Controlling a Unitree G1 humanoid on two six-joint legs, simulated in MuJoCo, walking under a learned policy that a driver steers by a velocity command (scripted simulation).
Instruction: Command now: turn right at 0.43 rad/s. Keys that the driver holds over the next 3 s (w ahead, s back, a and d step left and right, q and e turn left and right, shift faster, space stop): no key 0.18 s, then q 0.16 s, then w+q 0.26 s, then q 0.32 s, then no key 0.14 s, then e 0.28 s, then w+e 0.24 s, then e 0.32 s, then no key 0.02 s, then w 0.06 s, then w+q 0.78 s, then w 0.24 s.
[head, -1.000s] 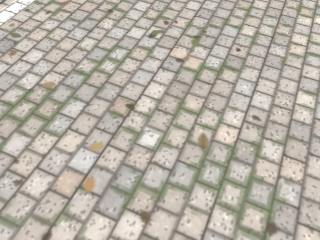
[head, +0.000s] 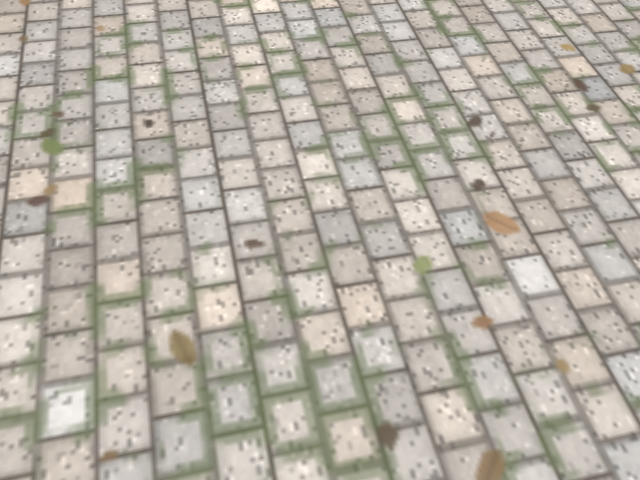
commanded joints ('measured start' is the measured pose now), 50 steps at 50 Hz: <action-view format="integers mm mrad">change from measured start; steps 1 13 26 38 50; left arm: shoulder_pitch -91 -93 -92 -165 -246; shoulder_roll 16 25 99 60 34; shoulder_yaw -14 -39 12 0 -11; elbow -118 -44 46 17 6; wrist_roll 8 58 1 34 19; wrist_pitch -22 -76 -100 -139 -142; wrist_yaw -8 -15 -2 -23 -50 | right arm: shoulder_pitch -1 9 8 131 142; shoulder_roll -204 -148 -124 -208 -208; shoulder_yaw -51 -21 -21 -42 -54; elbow -52 18 -20 -51 -83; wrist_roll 6 21 43 25 31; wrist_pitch -2 -2 -12 -58 5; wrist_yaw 3 26 50 25 -16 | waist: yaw -37 10 32 3 -27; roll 218 -135 -77 132 177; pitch -100 -107 -10 -33 -72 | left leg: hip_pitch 176 -186 -215 220 176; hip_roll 230 54 56 191 134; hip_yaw -168 -81 -15 -343 -348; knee -105 388 301 -166 8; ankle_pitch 342 -302 -226 507 538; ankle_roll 213 -98 15 216 138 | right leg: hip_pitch -12 404 401 -183 55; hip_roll -29 -257 -326 -66 16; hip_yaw -41 139 92 -40 -47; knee -164 -722 -887 -24 -508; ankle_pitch -52 519 -93 92 308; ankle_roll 4 -295 -297 -59 -60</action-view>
